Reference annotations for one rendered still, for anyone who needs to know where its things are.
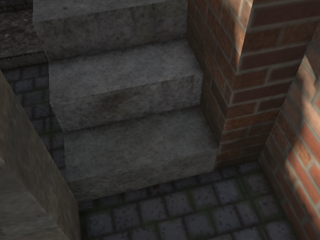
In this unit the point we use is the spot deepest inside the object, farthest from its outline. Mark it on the stairs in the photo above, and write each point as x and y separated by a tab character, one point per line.
125	87

